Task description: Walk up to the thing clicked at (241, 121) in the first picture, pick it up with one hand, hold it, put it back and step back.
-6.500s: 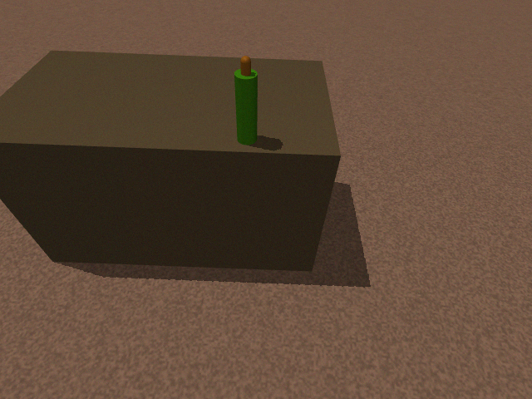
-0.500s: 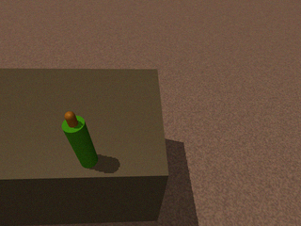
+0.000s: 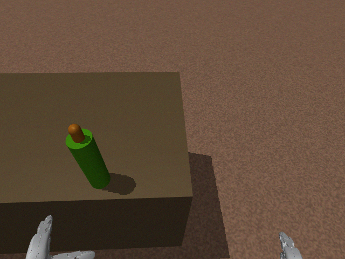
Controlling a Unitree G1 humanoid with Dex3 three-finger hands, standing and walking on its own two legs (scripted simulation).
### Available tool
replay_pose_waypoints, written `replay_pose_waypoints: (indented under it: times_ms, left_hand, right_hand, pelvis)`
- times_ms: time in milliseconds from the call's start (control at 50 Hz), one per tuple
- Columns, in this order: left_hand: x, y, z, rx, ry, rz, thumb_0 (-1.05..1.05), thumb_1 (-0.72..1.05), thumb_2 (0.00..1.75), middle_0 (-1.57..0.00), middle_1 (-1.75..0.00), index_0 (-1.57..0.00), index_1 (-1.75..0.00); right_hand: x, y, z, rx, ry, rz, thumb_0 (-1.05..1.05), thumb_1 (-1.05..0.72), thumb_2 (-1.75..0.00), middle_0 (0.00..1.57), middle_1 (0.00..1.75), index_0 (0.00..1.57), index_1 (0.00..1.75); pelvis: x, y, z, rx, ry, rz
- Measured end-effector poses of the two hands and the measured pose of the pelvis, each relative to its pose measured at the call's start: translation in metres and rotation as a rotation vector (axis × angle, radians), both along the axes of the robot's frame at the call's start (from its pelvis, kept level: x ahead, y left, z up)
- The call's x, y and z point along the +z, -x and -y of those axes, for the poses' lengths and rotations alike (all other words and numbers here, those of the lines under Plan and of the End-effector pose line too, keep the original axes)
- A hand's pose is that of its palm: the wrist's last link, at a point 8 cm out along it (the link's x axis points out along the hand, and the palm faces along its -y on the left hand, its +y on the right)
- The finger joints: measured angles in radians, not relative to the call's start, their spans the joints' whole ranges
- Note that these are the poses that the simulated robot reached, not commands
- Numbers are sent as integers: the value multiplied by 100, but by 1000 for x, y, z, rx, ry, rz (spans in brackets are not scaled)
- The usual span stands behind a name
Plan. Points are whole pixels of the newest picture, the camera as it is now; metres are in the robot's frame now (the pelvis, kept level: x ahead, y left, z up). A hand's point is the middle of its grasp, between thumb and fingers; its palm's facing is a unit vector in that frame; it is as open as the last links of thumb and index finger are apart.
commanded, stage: rise first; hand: left
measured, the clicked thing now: (89, 157) +0.37 +0.23 +0.00
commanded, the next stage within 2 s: go down in 1.10 s
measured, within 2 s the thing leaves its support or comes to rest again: neither
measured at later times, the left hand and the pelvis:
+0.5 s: hand (60, 234) +0.18 +0.25 -0.02, palm faces +0.29 -0.89 -0.35, open 17.4 cm; pelvis +0.01 -0.01 +0.00, yaw +1 degrees
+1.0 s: hand (44, 231) +0.17 +0.25 +0.04, palm faces +0.31 -0.87 -0.39, open 17.5 cm; pelvis +0.00 -0.01 +0.00, yaw +1 degrees
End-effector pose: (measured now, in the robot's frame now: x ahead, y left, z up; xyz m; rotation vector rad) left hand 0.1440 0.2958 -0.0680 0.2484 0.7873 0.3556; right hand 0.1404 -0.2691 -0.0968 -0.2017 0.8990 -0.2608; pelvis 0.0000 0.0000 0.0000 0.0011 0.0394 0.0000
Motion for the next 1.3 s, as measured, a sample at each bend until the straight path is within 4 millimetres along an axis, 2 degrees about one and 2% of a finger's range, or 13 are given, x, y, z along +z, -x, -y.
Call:
replay_pose_waypoints:
  times_ms: [140,260,320,600,980,1120,1300]
  left_hand:
    - [20,-4,6,-12,-27,82,0,-32,8,-5,-5,-5,-5]
    - [41,-11,8,-17,-49,175,-1,-45,4,-4,-5,-5,-4]
    - [50,-12,8,-19,-57,212,-1,-47,3,-4,-5,-5,-4]
    - [91,-5,12,-53,-117,342,-1,-52,3,-4,-5,-5,-5]
    - [132,5,9,-104,-192,501,-2,-55,4,-5,-5,-5,-6]
    - [139,7,-1,-101,-223,521,-1,-56,5,-5,-6,-5,-6]
    - [124,7,0,-82,-174,508,-2,-57,5,-6,-6,-6,-6]
  right_hand:
    - [6,-7,-10,31,-15,58,0,35,-9,6,6,6,6]
    - [19,-18,-13,60,-15,132,-1,47,-5,6,5,6,5]
    - [21,-19,-10,63,-13,147,-1,50,-4,6,5,6,5]
    - [10,-13,-1,59,-24,103,-1,53,-3,6,5,6,5]
    - [12,-13,-3,67,-27,124,-1,52,-4,6,5,6,5]
    - [12,-11,-4,62,-26,122,-1,52,-5,6,5,6,5]
    - [12,-12,-8,79,-23,120,-1,51,-5,6,5,6,5]
  pelvis:
    - [1,-5,3,2,-4,21]
    - [2,-9,6,4,-6,44]
    - [2,-10,8,4,-7,54]
    - [3,-7,14,11,-8,82]
    - [3,1,13,20,-8,99]
    - [3,1,10,20,-7,99]
    - [2,2,8,20,-5,85]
